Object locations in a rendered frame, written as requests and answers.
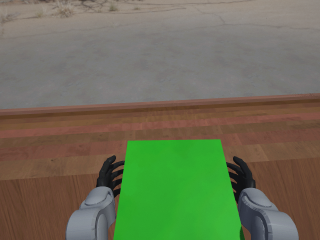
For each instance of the carton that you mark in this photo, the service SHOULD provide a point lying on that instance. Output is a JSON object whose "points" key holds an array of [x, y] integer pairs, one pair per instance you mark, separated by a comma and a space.
{"points": [[176, 190]]}

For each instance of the right robot hand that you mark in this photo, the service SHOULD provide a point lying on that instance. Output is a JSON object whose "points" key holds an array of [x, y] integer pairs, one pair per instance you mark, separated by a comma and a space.
{"points": [[244, 178]]}

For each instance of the left robot hand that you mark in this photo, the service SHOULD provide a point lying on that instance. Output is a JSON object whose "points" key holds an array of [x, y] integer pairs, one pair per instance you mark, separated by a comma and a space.
{"points": [[106, 175]]}

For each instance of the right robot forearm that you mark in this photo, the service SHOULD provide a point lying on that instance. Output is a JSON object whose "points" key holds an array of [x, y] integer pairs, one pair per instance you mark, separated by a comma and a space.
{"points": [[263, 219]]}

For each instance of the left robot forearm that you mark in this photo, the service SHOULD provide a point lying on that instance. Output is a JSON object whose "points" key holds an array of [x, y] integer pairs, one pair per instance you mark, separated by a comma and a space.
{"points": [[94, 216]]}

